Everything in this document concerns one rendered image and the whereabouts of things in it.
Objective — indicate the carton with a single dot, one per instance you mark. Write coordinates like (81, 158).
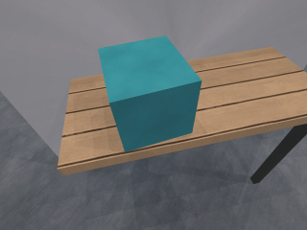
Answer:
(152, 91)

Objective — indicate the table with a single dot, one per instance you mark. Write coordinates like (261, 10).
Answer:
(242, 94)

